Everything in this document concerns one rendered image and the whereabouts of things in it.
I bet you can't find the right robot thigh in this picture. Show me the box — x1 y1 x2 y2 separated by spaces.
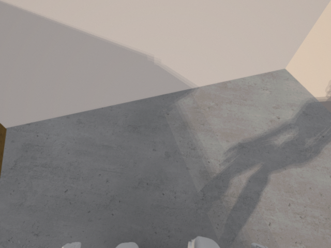
188 237 220 248

